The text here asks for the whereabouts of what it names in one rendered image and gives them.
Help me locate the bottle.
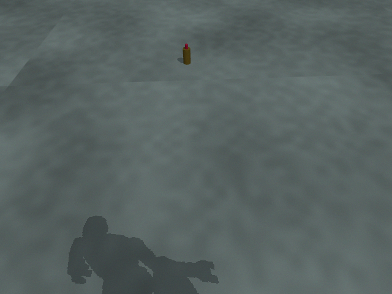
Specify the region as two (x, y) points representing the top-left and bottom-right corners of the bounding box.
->
(183, 43), (190, 65)

